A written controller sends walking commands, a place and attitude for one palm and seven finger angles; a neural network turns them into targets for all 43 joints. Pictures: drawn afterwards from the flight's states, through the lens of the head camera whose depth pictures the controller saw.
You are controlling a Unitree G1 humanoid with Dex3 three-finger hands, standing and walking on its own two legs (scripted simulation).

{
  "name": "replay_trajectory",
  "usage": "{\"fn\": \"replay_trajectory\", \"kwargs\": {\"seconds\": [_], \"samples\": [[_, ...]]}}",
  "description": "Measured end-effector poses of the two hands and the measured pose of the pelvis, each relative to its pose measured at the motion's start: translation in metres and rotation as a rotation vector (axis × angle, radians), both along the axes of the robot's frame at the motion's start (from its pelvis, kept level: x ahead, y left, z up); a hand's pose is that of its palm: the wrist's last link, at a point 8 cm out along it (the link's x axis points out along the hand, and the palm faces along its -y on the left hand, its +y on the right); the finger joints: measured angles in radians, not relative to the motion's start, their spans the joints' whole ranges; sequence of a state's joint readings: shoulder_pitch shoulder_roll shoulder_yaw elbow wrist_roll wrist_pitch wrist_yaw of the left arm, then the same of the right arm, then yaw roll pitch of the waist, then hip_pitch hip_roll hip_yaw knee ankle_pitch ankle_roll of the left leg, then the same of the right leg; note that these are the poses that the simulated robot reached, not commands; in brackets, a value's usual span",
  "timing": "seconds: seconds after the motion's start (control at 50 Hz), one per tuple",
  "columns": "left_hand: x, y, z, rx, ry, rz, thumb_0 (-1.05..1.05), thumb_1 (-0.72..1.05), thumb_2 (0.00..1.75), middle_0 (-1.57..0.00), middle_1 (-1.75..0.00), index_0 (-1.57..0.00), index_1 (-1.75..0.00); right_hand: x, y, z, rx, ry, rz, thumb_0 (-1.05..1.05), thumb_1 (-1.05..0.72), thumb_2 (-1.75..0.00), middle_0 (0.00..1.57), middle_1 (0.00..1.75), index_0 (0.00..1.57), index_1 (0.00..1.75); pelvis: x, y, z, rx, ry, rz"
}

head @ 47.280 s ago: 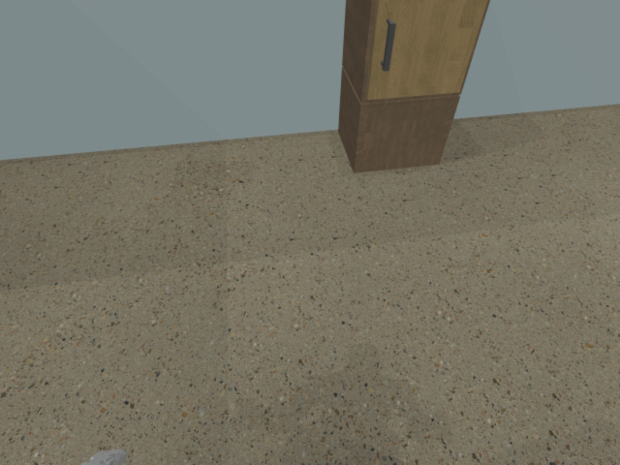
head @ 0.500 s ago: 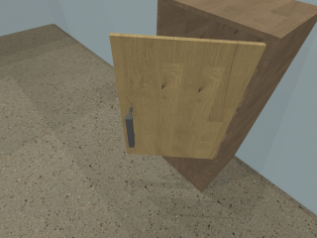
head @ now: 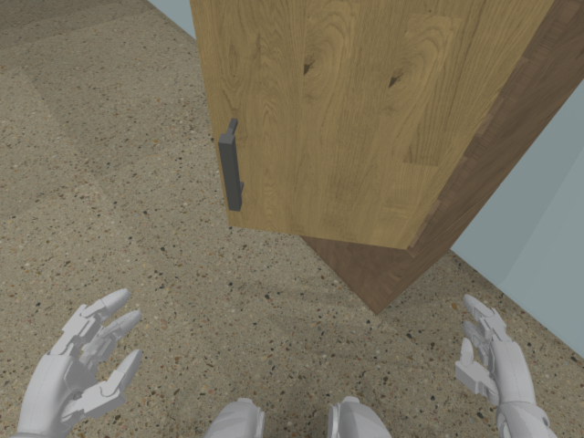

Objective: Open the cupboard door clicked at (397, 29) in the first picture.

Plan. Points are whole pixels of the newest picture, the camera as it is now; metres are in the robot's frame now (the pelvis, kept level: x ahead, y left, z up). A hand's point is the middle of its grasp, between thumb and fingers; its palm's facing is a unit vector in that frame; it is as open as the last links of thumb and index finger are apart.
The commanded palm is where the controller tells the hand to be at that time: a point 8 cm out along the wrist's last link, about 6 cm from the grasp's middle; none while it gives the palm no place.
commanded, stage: raise the hand with hooked fingers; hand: left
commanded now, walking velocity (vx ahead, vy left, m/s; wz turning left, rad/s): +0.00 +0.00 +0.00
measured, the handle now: (234, 167) +0.55 +0.16 +0.00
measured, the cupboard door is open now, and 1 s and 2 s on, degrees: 43 43 43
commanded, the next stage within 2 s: move the hooked fingers beside the handle in 1.66 s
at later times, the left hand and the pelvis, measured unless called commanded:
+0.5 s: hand (106, 337) +0.22 +0.25 +0.03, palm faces -0.04 -1.00 -0.06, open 11.7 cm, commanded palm +0.20 +0.30 +0.03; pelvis -0.01 +0.00 -0.01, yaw +0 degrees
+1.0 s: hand (75, 309) +0.25 +0.30 +0.03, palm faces -0.03 -1.00 -0.06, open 13.9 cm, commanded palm +0.24 +0.35 +0.03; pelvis -0.01 +0.03 -0.01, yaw +0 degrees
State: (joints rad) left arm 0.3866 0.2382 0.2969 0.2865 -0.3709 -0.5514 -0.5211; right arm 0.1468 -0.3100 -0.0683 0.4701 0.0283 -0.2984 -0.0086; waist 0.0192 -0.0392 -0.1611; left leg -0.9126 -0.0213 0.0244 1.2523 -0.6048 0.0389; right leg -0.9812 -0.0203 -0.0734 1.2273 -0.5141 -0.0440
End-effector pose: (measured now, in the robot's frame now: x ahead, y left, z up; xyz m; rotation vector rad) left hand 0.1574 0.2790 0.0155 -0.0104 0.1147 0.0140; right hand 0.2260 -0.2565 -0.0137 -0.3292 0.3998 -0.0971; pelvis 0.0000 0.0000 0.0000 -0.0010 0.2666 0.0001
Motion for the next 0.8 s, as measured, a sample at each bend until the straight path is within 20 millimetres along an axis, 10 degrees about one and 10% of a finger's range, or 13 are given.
{"fn": "replay_trajectory", "kwargs": {"seconds": [0.12, 0.3, 0.52, 0.8], "samples": [[-0.004, 0.0, 0.014, 0.073, -0.072, 0.036, 0.01, 0.45, 0.7, -0.23, -0.59, -0.23, -0.6, 0.006, 0.012, -0.035, 0.012, 0.091, 0.036, 0.01, -0.9, -0.9, 0.2, 0.3, 0.2, 0.3, -0.002, -0.011, -0.012, -0.037, 0.023, 0.03], [0.035, 0.012, 0.021, 0.074, -0.027, -0.063, 0.01, 0.24, 0.61, -0.25, -0.72, -0.25, -0.73, -0.046, 0.026, -0.077, 0.126, 0.26, -0.031, 0.01, -0.9, -0.9, 0.21, 0.3, 0.2, 0.3, -0.009, -0.014, -0.011, -0.039, 0.053, 0.027], [0.048, 0.024, 0.019, 0.067, -0.037, -0.059, 0.0, -0.02, 0.51, -0.27, -0.89, -0.27, -0.9, -0.088, 0.004, -0.071, 0.05, 0.314, -0.113, 0.02, -0.9, -0.9, 0.21, 0.3, 0.2, 0.3, -0.012, 0.002, -0.008, -0.032, 0.062, 0.011], [0.062, 0.053, 0.016, 0.066, -0.063, -0.057, -0.01, -0.34, 0.37, -0.29, -1.1, -0.29, -1.11, -0.064, 0.03, -0.05, 0.004, 0.252, -0.055, 0.01, -0.9, -0.9, 0.21, 0.3, 0.2, 0.3, -0.012, 0.023, -0.008, -0.058, 0.063, 0.021]]}}
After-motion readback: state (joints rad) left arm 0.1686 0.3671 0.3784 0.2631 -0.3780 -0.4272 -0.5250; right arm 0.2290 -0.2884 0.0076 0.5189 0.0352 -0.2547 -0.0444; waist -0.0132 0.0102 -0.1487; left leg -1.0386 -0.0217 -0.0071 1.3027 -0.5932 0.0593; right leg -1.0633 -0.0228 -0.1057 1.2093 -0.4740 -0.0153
